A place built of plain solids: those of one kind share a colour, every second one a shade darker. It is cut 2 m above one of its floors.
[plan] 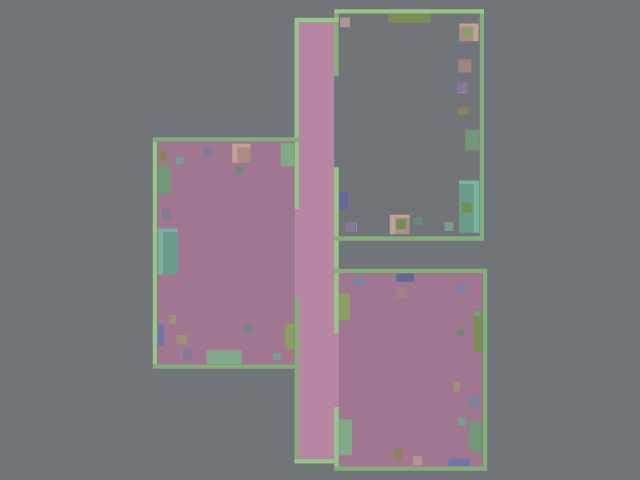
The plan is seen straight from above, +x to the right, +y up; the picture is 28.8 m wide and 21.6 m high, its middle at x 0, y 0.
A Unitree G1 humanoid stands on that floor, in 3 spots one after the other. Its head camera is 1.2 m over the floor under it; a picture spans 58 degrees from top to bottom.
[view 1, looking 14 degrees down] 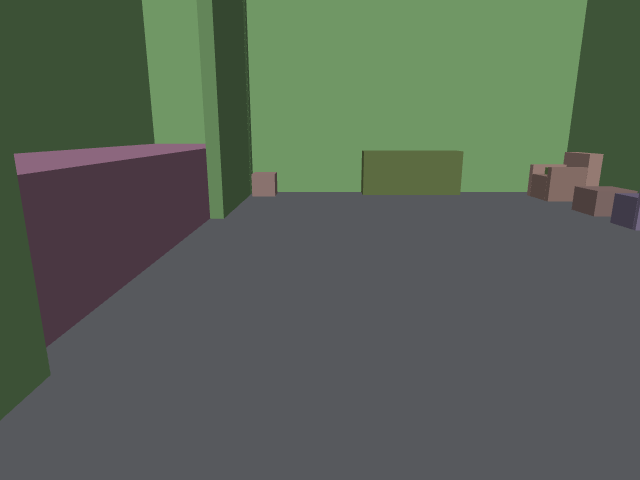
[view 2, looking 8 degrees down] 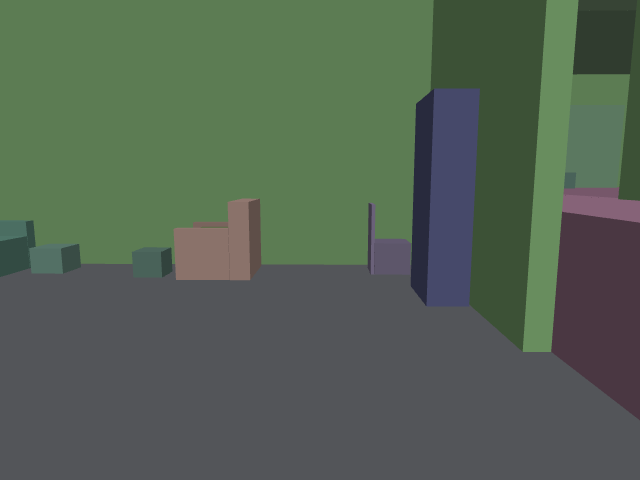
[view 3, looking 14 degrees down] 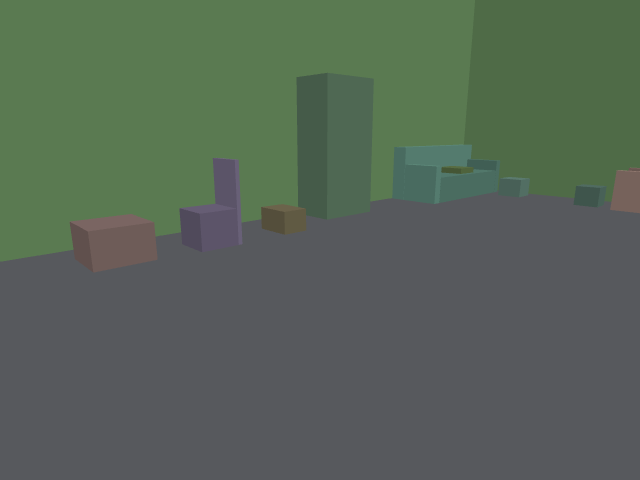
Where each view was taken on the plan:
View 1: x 2.21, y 1.30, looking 90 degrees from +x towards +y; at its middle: ground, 4.96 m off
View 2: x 2.21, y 6.19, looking -89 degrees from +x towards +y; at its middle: wall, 6.09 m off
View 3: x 2.21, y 9.13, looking -43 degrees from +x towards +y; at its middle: ground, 4.96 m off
